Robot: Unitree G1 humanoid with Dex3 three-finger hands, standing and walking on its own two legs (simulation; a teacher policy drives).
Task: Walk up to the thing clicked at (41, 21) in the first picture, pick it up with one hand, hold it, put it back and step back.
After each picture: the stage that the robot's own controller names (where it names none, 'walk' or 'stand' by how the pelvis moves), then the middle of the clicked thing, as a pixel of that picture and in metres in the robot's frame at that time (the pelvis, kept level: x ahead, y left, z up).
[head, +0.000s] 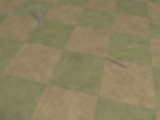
stand; (39, 16) +1.89 +0.53 -0.65
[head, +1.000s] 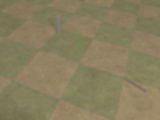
walk; (58, 24) +1.78 +0.23 -0.63
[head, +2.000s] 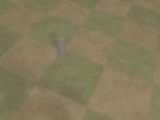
walk; (61, 48) +1.18 +0.14 -0.64
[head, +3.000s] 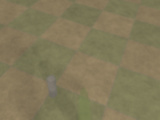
walk; (52, 87) +0.73 +0.20 -0.64
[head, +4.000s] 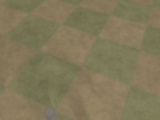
stand; (51, 118) +0.44 +0.20 -0.64
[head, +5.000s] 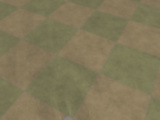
stand; out of the picture +0.38 +0.09 -0.63
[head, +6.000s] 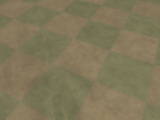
walk; out of the picture +0.37 +0.10 -0.66
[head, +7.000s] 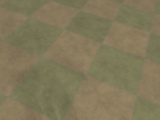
stand; out of the picture +0.34 +0.11 -0.63
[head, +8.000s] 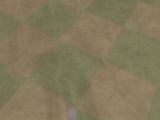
stand; (73, 117) +0.34 +0.07 -0.63
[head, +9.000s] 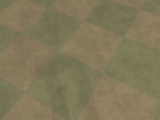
walk; out of the picture +0.25 +0.12 -0.64
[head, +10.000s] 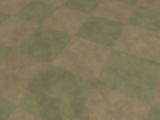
walk; out of the picture +0.27 +0.13 -0.64
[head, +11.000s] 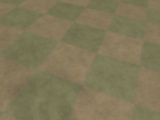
walk; out of the picture +0.31 +0.13 -0.64
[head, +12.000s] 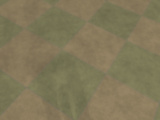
walk; out of the picture +0.27 +0.04 -0.64
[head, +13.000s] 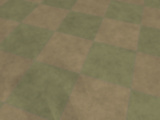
stand; out of the picture +0.35 +0.19 -0.65
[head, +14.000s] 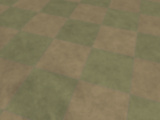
stand; out of the picture +0.35 +0.17 -0.66
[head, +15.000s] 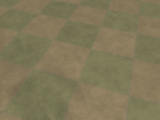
stand; out of the picture +0.34 +0.18 -0.66
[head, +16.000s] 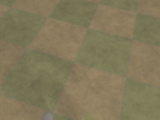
go down; out of the picture +0.36 +0.18 -0.62
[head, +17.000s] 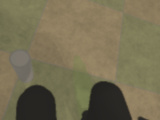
go down; (23, 68) +0.43 +0.20 -0.25
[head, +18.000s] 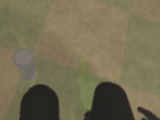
close in; (27, 67) +0.43 +0.20 -0.25
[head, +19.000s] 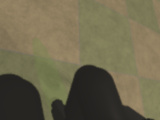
close in; out of the picture +0.42 +0.24 -0.16
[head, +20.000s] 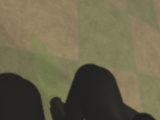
close; out of the picture +0.41 +0.25 -0.16
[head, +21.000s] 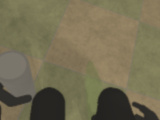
lift; (20, 83) +0.31 +0.20 -0.02
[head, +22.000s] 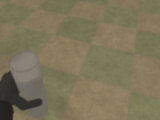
hold; (32, 89) +0.30 +0.15 +0.08
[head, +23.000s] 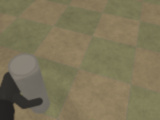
hold; (33, 88) +0.31 +0.16 +0.05
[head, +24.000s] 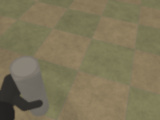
hold; (33, 90) +0.31 +0.16 +0.05
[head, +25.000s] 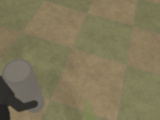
crouch; (28, 90) +0.32 +0.17 -0.01
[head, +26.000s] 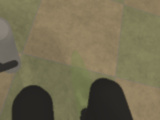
lower; (4, 51) +0.43 +0.20 -0.05
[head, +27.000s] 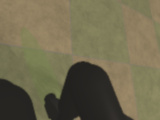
lower; out of the picture +0.43 +0.26 -0.16
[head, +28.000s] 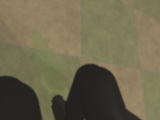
lower; out of the picture +0.41 +0.24 -0.16
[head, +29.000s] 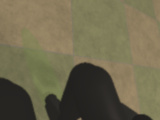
lower; out of the picture +0.42 +0.25 -0.16
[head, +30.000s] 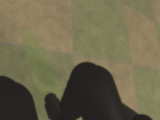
lower; out of the picture +0.41 +0.26 -0.16
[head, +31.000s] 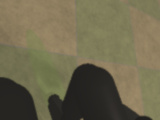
draw back; out of the picture +0.41 +0.23 -0.17
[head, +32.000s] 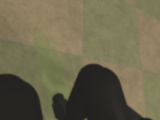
rise; out of the picture +0.40 +0.22 -0.17
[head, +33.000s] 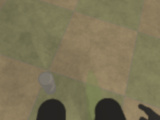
walk; (48, 84) +0.41 +0.16 -0.39
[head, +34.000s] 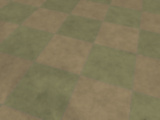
stand; out of the picture +0.35 +0.13 -0.59
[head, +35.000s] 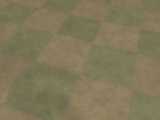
stand; out of the picture +0.36 +0.14 -0.60
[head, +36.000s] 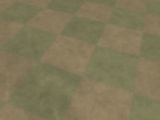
stand; out of the picture +0.36 +0.14 -0.62
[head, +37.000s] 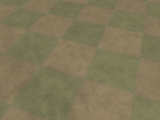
stand; out of the picture +0.38 +0.14 -0.65
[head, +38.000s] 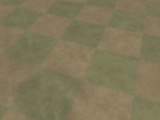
stand; out of the picture +0.34 +0.15 -0.66
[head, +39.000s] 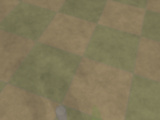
walk; (61, 115) +0.38 +0.11 -0.64
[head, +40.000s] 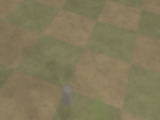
walk; (67, 95) +0.56 +0.05 -0.64
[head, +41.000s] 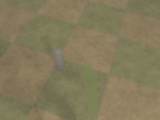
walk; (59, 60) +0.85 +0.18 -0.63
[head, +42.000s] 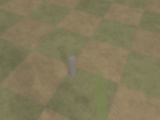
stand; (72, 67) +0.95 +0.08 -0.64
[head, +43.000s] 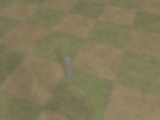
stand; (68, 67) +0.99 +0.11 -0.66
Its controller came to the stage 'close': yes
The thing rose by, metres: 0.69
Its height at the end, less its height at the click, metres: +0.00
